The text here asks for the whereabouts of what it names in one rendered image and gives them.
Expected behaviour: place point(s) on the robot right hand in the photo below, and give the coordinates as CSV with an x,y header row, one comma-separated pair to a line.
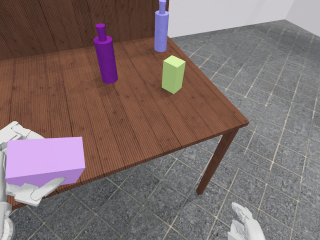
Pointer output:
x,y
251,230

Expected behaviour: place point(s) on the left robot forearm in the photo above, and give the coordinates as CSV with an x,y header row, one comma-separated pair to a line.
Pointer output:
x,y
7,227

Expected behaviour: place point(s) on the sponge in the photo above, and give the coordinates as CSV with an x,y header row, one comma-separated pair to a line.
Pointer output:
x,y
39,161

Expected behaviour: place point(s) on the table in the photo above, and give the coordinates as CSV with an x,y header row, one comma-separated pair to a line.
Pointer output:
x,y
51,84

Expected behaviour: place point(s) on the robot left hand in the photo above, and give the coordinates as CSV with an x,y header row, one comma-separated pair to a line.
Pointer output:
x,y
28,193

